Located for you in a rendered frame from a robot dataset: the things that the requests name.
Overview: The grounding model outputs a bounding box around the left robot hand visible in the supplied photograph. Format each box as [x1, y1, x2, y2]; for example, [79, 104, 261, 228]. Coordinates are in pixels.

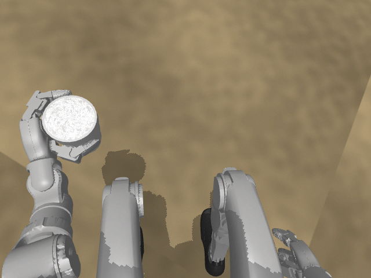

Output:
[19, 90, 100, 164]

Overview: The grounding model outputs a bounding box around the right robot arm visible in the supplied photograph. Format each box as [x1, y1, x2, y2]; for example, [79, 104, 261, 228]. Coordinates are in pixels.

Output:
[302, 266, 332, 278]

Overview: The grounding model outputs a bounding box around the right robot hand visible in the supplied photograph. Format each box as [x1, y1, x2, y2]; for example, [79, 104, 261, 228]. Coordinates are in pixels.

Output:
[272, 228, 321, 278]

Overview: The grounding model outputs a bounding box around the right robot foot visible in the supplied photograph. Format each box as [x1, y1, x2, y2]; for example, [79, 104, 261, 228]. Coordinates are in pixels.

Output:
[201, 208, 225, 276]

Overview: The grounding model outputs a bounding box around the cup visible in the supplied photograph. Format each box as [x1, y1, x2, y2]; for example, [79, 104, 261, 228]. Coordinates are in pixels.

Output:
[42, 95, 101, 153]

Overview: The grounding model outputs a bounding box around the left robot arm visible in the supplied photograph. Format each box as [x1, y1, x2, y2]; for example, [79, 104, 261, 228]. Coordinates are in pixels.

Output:
[1, 157, 81, 278]

